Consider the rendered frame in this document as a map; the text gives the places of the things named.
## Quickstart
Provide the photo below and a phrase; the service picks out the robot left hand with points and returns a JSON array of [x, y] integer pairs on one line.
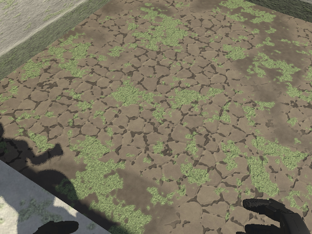
[[60, 227]]

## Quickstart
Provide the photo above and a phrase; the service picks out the robot right hand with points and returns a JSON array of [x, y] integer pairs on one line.
[[290, 222]]

